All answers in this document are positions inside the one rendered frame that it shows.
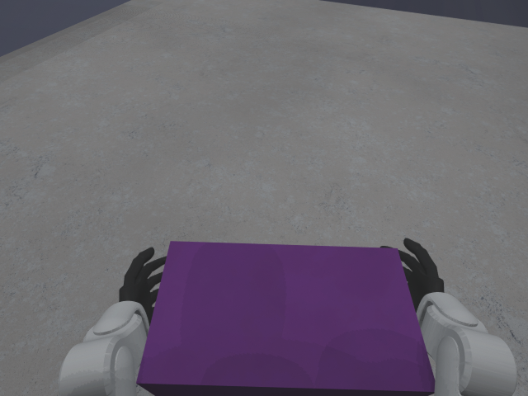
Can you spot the carton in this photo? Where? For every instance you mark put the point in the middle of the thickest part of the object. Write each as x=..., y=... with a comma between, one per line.
x=247, y=319

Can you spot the left robot forearm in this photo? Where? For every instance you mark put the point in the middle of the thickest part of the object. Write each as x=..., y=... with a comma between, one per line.
x=104, y=364

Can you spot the robot right hand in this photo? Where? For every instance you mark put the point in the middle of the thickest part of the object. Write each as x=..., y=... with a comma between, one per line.
x=423, y=279

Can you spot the robot left hand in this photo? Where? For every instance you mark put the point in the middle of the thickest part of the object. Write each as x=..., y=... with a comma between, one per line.
x=137, y=285

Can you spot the right robot forearm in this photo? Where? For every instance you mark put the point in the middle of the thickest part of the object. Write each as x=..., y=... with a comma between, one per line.
x=469, y=360

